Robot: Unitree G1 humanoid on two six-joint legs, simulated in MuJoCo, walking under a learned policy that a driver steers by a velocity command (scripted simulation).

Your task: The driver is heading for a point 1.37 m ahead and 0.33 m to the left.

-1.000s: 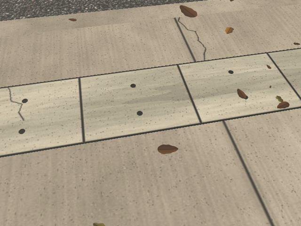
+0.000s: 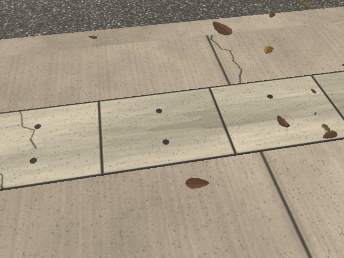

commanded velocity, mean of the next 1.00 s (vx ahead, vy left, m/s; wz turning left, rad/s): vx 0.46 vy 0.00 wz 0.00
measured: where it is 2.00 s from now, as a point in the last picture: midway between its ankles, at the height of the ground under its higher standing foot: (166, 124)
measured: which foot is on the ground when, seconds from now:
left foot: down 0.00-1.00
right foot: down 0.00-0.60, up 0.62-1.00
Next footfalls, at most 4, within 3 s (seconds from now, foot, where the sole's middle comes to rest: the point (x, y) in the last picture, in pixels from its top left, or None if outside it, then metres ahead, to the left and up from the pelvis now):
1.08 right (186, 247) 0.56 -0.03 -0.78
1.54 left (151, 153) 1.03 0.12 -0.78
1.98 right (176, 92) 1.48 0.00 -0.78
2.36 left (122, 70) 1.68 0.33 -0.78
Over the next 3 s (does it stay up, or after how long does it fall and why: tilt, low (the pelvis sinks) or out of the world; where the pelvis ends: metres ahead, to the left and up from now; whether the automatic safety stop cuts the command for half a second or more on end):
stays up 1.67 0.20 0.00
